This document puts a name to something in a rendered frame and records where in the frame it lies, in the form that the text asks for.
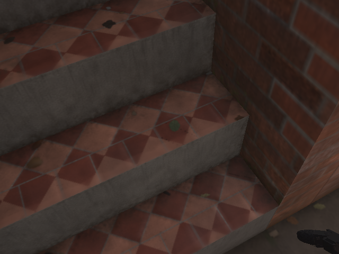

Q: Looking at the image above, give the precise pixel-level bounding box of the robot right hand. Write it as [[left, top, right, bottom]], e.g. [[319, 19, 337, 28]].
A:
[[297, 229, 339, 254]]

